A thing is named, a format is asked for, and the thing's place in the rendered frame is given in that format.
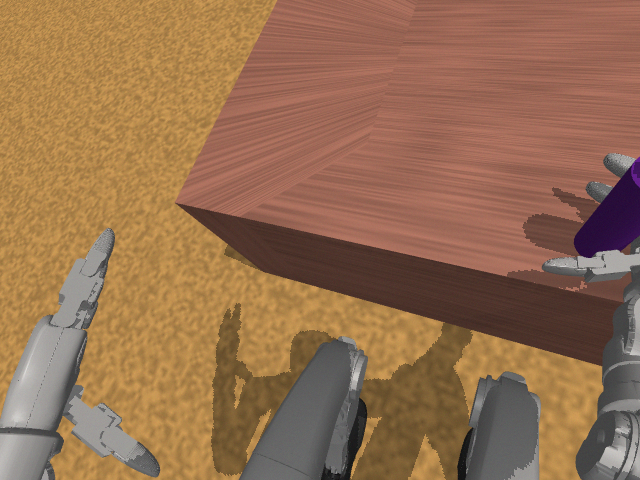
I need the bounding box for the bottle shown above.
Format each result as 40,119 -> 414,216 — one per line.
574,157 -> 640,258

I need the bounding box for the right robot arm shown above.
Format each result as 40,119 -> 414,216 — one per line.
576,278 -> 640,480

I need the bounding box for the left robot foot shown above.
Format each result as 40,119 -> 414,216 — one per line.
321,398 -> 367,480

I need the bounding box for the right robot hand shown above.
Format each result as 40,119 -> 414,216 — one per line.
542,153 -> 640,283

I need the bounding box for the left robot hand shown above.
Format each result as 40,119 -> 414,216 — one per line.
0,228 -> 160,477

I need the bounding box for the right robot foot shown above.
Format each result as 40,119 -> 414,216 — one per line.
457,428 -> 473,480

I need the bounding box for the left robot arm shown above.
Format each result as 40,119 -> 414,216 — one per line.
0,428 -> 64,480

